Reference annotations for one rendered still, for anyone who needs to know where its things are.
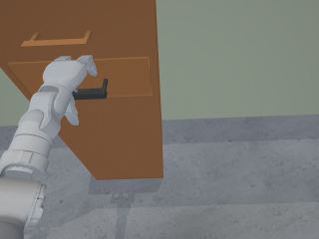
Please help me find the left robot hand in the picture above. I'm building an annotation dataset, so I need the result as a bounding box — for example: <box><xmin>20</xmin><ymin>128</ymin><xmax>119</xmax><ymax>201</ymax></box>
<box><xmin>42</xmin><ymin>55</ymin><xmax>98</xmax><ymax>125</ymax></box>

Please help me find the drawer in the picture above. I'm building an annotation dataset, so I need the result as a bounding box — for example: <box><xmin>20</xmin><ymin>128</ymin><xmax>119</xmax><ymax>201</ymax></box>
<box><xmin>7</xmin><ymin>57</ymin><xmax>152</xmax><ymax>97</ymax></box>

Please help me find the cabinet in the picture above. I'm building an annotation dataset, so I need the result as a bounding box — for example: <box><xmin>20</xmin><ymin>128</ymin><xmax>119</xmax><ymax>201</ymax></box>
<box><xmin>0</xmin><ymin>0</ymin><xmax>163</xmax><ymax>180</ymax></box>

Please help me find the left robot forearm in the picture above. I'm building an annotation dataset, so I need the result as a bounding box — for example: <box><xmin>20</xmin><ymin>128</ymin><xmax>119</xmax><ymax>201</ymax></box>
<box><xmin>0</xmin><ymin>82</ymin><xmax>71</xmax><ymax>179</ymax></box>

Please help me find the handle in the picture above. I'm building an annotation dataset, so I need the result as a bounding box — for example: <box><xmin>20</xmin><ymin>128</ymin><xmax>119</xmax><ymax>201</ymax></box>
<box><xmin>72</xmin><ymin>79</ymin><xmax>108</xmax><ymax>101</ymax></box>
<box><xmin>20</xmin><ymin>38</ymin><xmax>91</xmax><ymax>56</ymax></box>

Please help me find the robot left upper arm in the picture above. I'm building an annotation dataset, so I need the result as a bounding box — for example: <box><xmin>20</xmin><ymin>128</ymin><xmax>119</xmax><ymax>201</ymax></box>
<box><xmin>0</xmin><ymin>175</ymin><xmax>47</xmax><ymax>239</ymax></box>

